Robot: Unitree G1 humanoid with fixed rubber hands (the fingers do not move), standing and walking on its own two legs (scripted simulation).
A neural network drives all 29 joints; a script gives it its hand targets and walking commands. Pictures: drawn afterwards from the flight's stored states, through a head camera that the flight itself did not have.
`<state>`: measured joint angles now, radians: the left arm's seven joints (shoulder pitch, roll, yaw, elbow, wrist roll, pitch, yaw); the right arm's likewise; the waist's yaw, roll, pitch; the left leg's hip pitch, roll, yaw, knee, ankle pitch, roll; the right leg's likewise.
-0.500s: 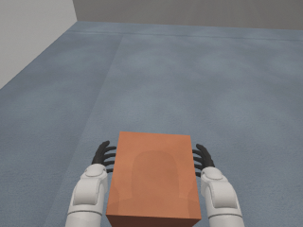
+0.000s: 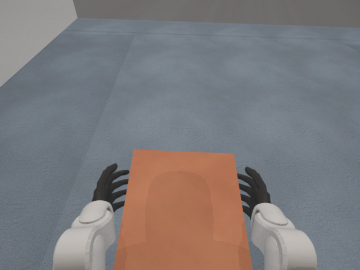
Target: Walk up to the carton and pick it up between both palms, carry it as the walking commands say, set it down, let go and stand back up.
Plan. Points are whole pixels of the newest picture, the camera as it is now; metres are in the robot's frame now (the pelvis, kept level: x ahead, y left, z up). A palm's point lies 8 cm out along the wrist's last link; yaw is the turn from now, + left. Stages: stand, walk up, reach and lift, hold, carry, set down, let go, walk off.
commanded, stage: carry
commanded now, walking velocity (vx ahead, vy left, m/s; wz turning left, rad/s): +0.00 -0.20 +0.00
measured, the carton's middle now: (179, 223) +0.24 +0.00 +0.01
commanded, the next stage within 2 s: none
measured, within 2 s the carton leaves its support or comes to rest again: neither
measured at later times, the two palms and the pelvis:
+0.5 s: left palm (112, 236) +0.17 +0.11 +0.12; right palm (291, 235) +0.17 -0.18 +0.12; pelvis -0.06 -0.04 +0.02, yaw +0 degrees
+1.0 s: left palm out of the picture +0.10 +0.00 +0.10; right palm out of the picture +0.11 -0.29 +0.11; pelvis -0.13 -0.15 +0.02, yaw +1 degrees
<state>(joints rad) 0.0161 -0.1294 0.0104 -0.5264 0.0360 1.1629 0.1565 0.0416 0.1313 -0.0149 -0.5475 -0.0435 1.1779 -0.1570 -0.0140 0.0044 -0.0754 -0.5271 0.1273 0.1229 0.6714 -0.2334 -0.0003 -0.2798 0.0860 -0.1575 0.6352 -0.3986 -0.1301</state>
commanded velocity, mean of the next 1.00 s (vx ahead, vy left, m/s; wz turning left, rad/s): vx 0.00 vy -0.20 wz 0.00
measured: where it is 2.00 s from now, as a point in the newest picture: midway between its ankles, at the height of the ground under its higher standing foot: outside the picture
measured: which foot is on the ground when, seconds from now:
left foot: up 0.00-0.20, down 0.22-0.58, up 0.60-0.82, down 0.84-1.00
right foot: down 0.00-0.24, up 0.26-0.54, down 0.56-0.84, up 0.86-1.00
